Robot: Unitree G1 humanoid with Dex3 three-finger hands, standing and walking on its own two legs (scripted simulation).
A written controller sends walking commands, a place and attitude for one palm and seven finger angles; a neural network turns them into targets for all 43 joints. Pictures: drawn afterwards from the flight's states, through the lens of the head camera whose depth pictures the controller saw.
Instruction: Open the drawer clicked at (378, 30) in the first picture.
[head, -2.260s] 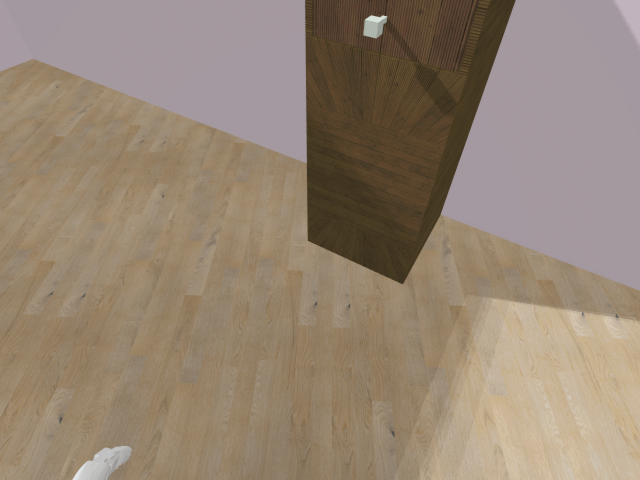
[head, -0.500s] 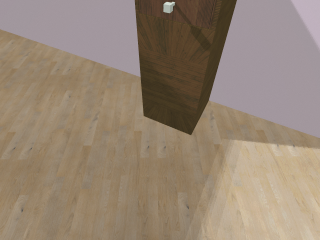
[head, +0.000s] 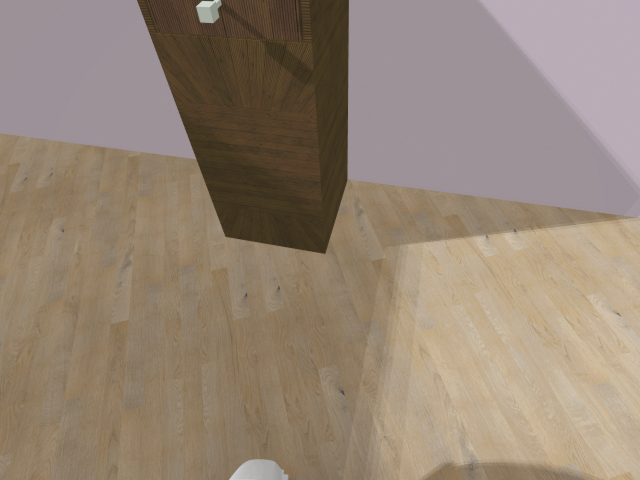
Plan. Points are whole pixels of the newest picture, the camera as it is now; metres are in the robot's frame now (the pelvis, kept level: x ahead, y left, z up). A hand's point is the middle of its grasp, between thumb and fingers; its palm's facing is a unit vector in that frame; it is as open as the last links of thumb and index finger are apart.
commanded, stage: turn to face it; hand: left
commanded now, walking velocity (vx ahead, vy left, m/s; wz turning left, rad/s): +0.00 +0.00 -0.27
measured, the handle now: (211, 8) +1.01 +0.33 +0.14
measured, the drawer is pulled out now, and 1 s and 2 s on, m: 0.00 0.00 0.00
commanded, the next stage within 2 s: take the last steps up to it in 0.18 s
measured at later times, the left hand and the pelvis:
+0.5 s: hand out of the picture +0.04 +0.27 -0.17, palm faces -0.08 -0.98 -0.20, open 7.4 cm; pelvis -0.02 +0.07 +0.00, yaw -8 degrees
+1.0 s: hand out of the picture +0.02 +0.28 -0.17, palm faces +0.06 -0.98 -0.17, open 7.3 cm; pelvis +0.09 +0.12 +0.00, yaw -3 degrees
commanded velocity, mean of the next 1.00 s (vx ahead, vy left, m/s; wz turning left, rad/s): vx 0.22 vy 0.11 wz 0.01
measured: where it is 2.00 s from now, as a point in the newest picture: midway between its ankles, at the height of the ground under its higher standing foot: (279, 422)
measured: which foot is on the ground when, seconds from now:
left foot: up 0.00-0.28, down 0.30-0.68, up 0.70-1.00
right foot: down 0.00-0.30, up 0.32-0.66, down 0.68-1.00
